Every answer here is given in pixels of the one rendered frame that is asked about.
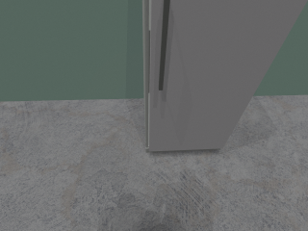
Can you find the handle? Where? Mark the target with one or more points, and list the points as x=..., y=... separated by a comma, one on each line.
x=163, y=43

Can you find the fridge door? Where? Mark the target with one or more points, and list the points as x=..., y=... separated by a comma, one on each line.
x=217, y=54

